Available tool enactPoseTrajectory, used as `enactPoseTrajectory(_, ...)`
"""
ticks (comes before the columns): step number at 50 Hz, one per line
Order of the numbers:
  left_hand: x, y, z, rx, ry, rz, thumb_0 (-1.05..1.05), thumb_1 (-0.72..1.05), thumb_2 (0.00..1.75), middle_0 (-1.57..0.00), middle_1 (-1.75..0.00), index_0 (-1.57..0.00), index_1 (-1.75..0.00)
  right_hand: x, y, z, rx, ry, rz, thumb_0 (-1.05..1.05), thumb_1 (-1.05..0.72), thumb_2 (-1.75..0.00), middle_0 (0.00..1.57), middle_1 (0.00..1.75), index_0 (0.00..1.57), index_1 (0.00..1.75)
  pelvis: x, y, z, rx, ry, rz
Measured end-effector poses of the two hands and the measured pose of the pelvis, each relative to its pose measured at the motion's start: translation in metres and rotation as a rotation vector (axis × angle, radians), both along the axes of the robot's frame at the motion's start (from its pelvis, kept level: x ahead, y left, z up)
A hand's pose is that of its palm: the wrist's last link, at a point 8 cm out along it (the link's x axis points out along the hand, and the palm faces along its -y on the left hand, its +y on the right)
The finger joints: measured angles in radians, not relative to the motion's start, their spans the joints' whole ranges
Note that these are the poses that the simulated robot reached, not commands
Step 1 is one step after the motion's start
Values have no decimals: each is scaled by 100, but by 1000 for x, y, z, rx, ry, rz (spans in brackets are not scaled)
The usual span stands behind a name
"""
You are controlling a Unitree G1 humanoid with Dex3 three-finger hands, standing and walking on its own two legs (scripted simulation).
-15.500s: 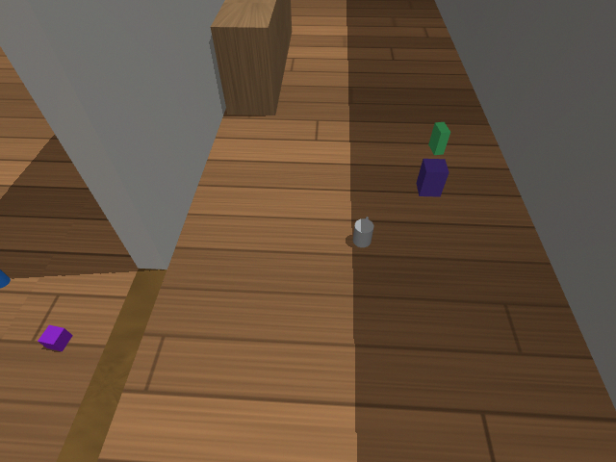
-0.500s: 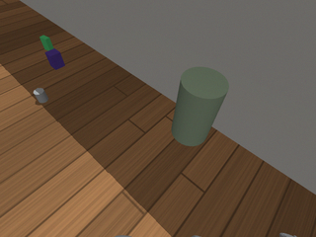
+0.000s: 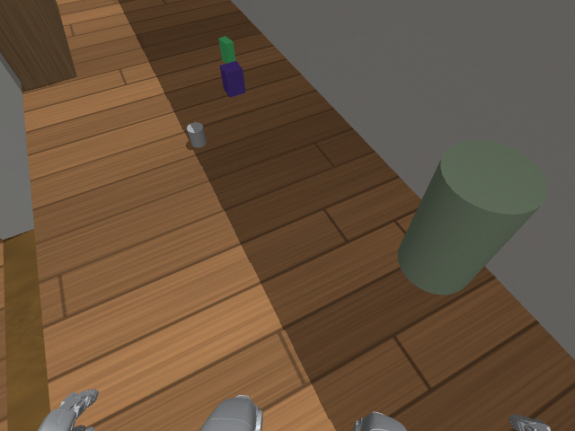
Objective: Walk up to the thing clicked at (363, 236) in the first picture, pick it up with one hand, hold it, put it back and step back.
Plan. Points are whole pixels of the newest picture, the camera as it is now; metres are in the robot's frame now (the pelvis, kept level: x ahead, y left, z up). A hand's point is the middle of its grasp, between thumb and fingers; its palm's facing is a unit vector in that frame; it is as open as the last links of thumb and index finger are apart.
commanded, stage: walk up
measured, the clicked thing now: (196, 133) +1.44 +0.53 -0.70
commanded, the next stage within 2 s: stand in 1.14 s
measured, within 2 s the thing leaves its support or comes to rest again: neither
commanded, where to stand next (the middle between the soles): +0.08 +0.01 m, yaw +13 degrees
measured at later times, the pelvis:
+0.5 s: pelvis +0.01 +0.00 +0.00, yaw +13 degrees
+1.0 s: pelvis +0.02 +0.00 +0.03, yaw +17 degrees
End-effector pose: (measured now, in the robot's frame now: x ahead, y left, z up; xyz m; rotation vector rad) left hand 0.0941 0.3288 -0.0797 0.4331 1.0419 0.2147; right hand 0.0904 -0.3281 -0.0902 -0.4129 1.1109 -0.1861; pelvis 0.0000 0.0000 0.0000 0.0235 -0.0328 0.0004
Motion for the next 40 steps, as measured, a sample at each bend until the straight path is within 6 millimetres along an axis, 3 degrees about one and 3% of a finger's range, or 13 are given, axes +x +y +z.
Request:
enactPoseTrajectory(4,-16,30,-15,10,24,84,1,90,90,-21,-30,-21,-30,11,7,-2,-46,1,24,0,-90,-90,21,30,20,30,6,12,-11,18,-6,35)
enactPoseTrajectory(8,-30,37,-21,5,74,152,1,90,90,-21,-30,-21,-30,16,14,1,-60,13,47,0,-90,-90,21,30,20,30,11,14,-9,-6,3,90)
enactPoseTrajectory(17,-61,5,-28,-27,102,224,1,90,90,-20,-30,-21,-30,55,18,-17,-28,15,130,1,-90,-90,21,30,20,30,13,-3,-12,-39,8,161)
enactPoseTrajectory(22,-82,-14,-24,-63,107,260,1,90,90,-21,-30,-21,-30,80,32,-18,5,8,184,1,-90,-90,21,30,20,30,12,-6,-5,-9,-1,205)
enactPoseTrajectory(30,-105,-7,-29,-89,140,327,1,90,90,-21,-30,-21,-30,98,53,-11,13,-22,239,0,-90,-90,21,30,20,30,11,5,-2,6,3,242)
enactPoseTrajectory(40,-107,-10,-19,-100,139,355,1,90,90,-21,-30,-21,-30,108,70,-4,51,8,252,1,-90,-90,21,30,20,30,16,2,13,-26,-3,274)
